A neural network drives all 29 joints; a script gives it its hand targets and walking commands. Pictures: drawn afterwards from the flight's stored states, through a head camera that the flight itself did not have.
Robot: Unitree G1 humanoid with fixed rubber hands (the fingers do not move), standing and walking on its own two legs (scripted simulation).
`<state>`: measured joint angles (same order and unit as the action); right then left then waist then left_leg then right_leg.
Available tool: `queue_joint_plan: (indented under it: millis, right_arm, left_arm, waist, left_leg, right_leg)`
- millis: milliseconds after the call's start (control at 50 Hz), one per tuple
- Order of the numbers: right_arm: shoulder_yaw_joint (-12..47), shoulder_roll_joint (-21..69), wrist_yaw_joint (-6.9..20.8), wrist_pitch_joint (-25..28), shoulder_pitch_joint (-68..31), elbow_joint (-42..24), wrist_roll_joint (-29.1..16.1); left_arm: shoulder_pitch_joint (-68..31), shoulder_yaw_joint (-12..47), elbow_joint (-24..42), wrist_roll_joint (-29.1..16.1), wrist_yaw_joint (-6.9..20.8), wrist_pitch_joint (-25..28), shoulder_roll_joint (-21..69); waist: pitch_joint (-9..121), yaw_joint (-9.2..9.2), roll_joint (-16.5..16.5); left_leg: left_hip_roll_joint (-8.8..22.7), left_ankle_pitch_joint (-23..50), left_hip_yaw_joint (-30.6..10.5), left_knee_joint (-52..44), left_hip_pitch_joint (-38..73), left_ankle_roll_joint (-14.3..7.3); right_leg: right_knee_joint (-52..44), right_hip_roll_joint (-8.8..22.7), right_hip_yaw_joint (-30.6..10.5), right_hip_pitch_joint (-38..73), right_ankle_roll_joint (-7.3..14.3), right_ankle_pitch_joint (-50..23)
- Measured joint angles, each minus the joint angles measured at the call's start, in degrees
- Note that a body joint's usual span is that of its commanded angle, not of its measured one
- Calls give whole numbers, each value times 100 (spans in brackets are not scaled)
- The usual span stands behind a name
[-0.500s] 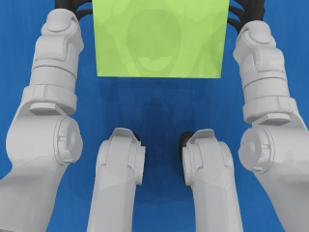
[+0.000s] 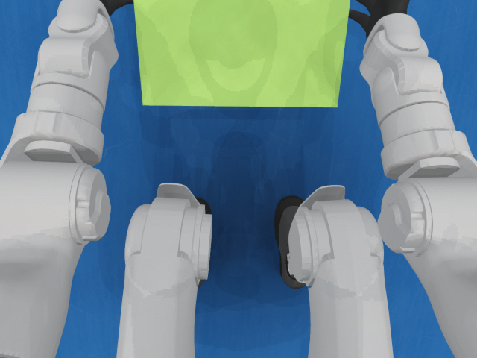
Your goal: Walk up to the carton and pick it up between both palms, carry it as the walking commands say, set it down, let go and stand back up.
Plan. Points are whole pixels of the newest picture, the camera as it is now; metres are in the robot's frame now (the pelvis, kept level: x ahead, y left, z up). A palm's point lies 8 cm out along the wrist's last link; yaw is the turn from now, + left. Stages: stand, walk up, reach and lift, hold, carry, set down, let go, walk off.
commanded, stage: set down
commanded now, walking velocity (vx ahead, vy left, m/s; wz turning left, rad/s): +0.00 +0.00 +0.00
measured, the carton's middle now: (239, 18) +0.55 +0.02 -0.26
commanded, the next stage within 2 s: none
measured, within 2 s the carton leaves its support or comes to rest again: rests again in 0.38 s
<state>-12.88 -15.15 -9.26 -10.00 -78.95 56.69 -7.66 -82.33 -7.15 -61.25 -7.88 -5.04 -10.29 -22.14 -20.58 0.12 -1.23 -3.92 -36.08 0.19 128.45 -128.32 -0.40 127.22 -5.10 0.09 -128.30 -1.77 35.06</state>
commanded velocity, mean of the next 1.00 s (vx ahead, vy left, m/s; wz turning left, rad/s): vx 0.00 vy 0.00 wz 0.00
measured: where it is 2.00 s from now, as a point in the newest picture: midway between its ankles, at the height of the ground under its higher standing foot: (243, 257)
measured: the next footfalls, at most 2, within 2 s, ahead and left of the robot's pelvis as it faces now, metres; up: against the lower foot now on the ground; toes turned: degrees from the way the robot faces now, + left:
none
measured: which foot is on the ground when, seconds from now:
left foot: down 0.00-1.00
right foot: down 0.00-1.00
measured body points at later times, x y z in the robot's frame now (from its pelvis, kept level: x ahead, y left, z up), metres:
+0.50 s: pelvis -0.01 +0.00 -0.01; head +0.36 +0.02 +0.23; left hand +0.55 +0.20 -0.20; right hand +0.54 -0.16 -0.20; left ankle +0.10 +0.11 -0.33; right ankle +0.10 -0.11 -0.33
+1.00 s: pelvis -0.01 +0.00 -0.02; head +0.37 +0.02 +0.22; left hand +0.55 +0.20 -0.21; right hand +0.55 -0.16 -0.20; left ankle +0.10 +0.11 -0.33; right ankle +0.10 -0.11 -0.33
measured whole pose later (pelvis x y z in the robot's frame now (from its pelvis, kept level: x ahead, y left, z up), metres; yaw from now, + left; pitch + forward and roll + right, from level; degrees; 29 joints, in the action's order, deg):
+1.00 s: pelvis -0.01 +0.00 -0.02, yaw +0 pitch +31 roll -1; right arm -12.4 -18.3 -3.8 -9.1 -86.1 64.6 -7.8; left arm -89.4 -4.2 -69.0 -9.3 -1.7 -8.8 -24.8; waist -29.1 -0.1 -1.6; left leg -1.3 -35.4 1.8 131.9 -127.1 -2.5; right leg 130.8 -2.9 0.9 -126.7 -1.0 34.7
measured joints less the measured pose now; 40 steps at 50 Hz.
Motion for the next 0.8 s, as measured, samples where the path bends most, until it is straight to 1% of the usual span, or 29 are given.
queue_joint_plan:
  millis: [220,480,800]
  right_arm:
    - [-42,-103,161,-5,-244,301,68]
    - [149,-185,258,16,-421,502,-96]
    - [78,-274,453,84,-594,692,-38]
  left_arm:
    - [-305,82,-366,7,130,16,-95]
    - [-434,345,-562,-211,88,63,-227]
    - [-661,375,-815,-213,227,117,-293]
  waist:
    - [-343,16,-22]
    - [-619,-31,-39]
    - [-754,-38,-25]
  left_leg:
    - [79,106,51,64,85,-55]
    - [157,73,103,217,125,-136]
    - [219,118,147,271,114,-189]
  right_leg:
    - [67,53,18,86,20,-104]
    - [215,123,46,147,36,-56]
    - [279,193,61,146,61,-83]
